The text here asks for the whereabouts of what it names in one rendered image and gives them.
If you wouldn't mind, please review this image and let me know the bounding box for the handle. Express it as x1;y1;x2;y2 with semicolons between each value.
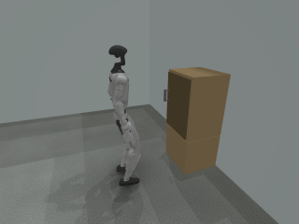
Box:
164;90;170;102

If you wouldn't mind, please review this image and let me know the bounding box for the robot right hand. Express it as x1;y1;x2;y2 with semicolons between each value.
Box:
122;132;136;151

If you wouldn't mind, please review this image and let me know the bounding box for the humanoid robot head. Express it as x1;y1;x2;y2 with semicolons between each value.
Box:
108;45;128;74

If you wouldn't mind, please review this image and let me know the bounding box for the robot right upper arm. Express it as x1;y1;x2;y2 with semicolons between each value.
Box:
113;74;127;108

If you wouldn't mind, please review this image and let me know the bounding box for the right robot forearm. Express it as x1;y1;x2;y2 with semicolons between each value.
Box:
115;102;130;133

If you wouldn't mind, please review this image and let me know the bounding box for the robot torso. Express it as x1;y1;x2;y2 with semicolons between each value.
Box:
109;70;130;126

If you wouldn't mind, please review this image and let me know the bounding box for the cupboard door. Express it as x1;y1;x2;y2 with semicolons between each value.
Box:
166;71;192;140

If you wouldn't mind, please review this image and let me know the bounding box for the robot left upper arm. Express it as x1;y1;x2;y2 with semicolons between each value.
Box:
107;82;111;96

